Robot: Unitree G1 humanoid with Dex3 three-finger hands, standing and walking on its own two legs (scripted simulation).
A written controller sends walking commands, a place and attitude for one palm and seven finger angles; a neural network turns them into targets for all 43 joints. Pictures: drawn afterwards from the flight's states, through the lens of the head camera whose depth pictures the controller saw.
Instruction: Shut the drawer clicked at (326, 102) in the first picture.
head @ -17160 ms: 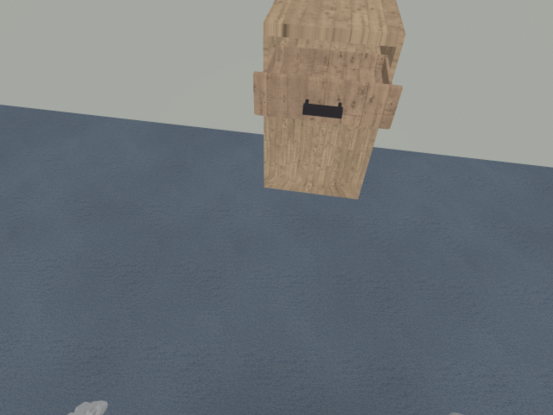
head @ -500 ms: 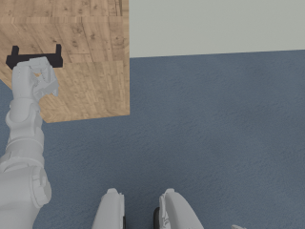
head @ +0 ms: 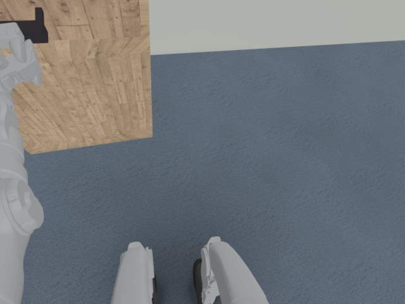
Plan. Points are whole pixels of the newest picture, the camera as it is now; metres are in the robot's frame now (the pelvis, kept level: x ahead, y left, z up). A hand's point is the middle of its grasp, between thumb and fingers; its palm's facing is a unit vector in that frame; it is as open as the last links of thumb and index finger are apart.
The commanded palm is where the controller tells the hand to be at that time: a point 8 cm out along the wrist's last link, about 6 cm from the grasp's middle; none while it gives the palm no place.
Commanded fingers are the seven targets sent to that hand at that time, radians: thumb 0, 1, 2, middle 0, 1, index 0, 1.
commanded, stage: push the drawer shut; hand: left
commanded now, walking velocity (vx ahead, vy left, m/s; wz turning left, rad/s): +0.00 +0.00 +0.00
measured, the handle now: (5, 23) +0.61 +0.30 +0.06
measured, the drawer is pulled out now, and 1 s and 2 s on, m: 0.04 0.00 0.00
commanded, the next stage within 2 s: pull the fist back off the drawer in 0.64 s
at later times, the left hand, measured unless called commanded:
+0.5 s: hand (28, 40) +0.58 +0.26 +0.05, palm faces +0.15 -0.99 -0.03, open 3.2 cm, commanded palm +0.60 +0.26 +0.06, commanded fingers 0.00 0.90 0.90 -1.40 -1.60 -1.40 -1.60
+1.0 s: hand (24, 39) +0.58 +0.27 +0.05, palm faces +0.13 -0.99 -0.04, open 3.3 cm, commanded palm +0.60 +0.25 +0.06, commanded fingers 0.00 0.90 0.90 -1.40 -1.60 -1.40 -1.60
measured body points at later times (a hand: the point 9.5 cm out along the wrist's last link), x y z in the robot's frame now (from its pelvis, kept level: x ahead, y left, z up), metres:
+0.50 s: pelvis +0.00 +0.01 -0.01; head +0.20 +0.07 +0.39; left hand +0.57 +0.31 +0.06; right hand -0.03 -0.25 -0.09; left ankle +0.04 +0.09 -0.61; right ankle +0.03 -0.12 -0.61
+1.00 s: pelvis -0.03 +0.01 -0.02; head +0.19 +0.08 +0.37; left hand +0.57 +0.32 +0.06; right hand -0.06 -0.25 -0.10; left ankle +0.04 +0.09 -0.61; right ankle +0.03 -0.12 -0.61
